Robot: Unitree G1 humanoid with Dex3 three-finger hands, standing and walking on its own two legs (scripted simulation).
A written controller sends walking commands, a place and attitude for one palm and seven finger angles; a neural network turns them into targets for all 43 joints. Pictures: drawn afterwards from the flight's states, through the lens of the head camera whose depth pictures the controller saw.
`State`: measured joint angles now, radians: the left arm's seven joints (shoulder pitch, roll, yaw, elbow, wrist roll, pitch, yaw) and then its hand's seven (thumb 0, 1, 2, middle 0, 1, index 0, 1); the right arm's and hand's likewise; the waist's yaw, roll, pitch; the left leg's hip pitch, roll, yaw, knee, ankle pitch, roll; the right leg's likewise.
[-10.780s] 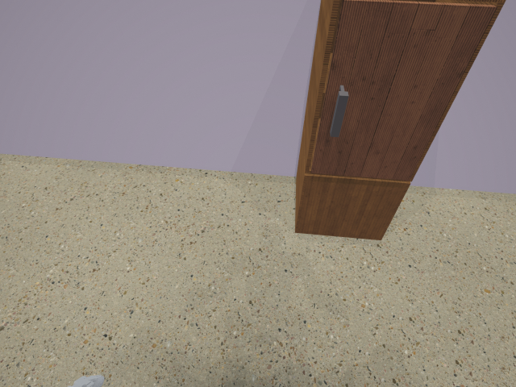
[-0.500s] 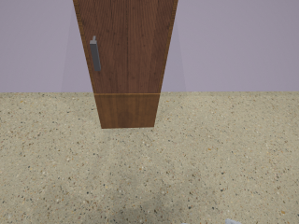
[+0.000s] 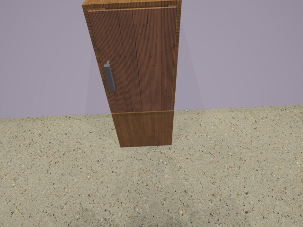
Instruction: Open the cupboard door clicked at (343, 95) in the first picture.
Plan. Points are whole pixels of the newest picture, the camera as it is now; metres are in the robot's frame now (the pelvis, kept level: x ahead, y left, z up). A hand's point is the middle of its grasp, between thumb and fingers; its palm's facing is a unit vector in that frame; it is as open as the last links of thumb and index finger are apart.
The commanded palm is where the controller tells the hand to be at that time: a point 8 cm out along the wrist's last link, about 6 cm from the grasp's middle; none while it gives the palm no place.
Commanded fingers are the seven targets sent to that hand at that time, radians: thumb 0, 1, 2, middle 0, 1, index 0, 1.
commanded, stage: take the last steps up to it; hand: left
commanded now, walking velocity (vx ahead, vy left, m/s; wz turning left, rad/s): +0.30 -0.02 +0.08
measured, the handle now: (110, 75) +0.83 +0.25 -0.05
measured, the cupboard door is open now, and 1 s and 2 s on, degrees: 0 0 0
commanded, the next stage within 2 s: come to a stop and stand still in 0.76 s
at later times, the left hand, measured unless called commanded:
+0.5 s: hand out of the picture -0.03 +0.17 -0.17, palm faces +0.19 -0.98 -0.10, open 7.4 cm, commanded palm none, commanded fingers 0.00 0.90 0.90 -0.20 -0.30 -0.20 -0.30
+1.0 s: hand (105, 162) +0.39 +0.21 -0.16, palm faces -0.02 -0.97 -0.23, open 7.4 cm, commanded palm none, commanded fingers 0.00 0.90 0.90 -0.20 -0.30 -0.20 -0.30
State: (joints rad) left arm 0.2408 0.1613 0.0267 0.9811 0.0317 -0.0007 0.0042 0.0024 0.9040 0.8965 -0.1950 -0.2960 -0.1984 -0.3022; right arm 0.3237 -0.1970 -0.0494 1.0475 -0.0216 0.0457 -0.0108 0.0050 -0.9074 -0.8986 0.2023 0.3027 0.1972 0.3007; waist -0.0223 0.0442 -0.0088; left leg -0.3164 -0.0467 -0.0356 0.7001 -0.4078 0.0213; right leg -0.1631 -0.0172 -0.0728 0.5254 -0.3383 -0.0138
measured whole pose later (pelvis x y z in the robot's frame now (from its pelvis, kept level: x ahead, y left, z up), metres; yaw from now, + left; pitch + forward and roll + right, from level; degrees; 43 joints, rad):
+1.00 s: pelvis +0.29 +0.03 -0.01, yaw +1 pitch -2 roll +0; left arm 0.12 0.16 0.03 1.00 0.02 -0.04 0.00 0.00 0.91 0.90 -0.19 -0.30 -0.19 -0.30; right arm 0.37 -0.15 -0.04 1.13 -0.01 0.00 -0.03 0.00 -0.91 -0.90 0.20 0.30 0.20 0.30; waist -0.06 0.05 0.08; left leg -0.15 0.07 0.09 0.73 -0.53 -0.02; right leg -0.36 -0.06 -0.13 0.61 -0.19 -0.03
